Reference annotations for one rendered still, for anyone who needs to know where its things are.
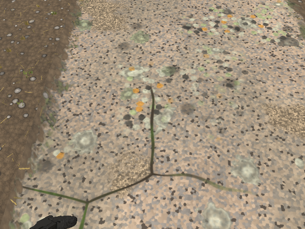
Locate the robot left hand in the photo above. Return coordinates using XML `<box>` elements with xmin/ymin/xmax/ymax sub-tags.
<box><xmin>30</xmin><ymin>215</ymin><xmax>77</xmax><ymax>229</ymax></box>

